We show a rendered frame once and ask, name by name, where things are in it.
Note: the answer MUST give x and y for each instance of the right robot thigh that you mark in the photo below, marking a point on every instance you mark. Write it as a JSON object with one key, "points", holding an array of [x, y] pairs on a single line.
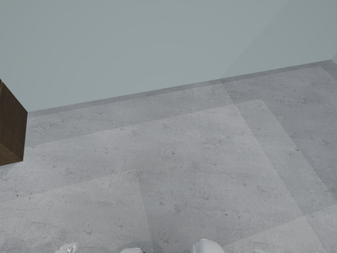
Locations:
{"points": [[207, 246]]}

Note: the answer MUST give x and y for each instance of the robot left hand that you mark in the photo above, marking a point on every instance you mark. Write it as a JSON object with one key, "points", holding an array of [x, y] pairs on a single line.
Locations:
{"points": [[69, 248]]}

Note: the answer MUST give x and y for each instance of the cupboard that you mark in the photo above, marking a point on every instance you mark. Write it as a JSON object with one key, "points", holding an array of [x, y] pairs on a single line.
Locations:
{"points": [[13, 120]]}

